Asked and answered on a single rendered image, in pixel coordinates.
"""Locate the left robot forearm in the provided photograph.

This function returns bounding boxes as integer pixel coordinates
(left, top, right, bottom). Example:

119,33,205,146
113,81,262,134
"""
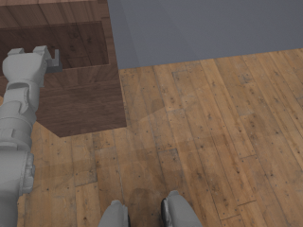
0,79,40,153

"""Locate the left robot shin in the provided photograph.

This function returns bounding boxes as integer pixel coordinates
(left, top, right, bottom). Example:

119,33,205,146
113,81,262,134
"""
111,200,123,206

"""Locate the left robot hand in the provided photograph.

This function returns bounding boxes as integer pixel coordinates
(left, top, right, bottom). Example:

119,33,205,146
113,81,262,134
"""
2,45,52,88

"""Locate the cabinet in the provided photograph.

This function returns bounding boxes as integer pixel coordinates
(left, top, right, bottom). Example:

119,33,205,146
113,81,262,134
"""
0,0,127,138

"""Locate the handle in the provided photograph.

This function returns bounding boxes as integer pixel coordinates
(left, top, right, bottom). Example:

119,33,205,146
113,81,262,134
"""
45,49,62,74

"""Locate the right robot thigh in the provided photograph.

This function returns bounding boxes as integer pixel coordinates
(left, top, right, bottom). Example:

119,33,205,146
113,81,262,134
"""
163,195,203,227

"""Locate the drawer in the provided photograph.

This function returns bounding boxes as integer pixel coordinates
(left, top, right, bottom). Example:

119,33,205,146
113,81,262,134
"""
0,20,109,77

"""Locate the robot left upper arm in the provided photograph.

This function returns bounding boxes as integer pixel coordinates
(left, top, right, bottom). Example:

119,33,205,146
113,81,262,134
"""
0,150,36,227

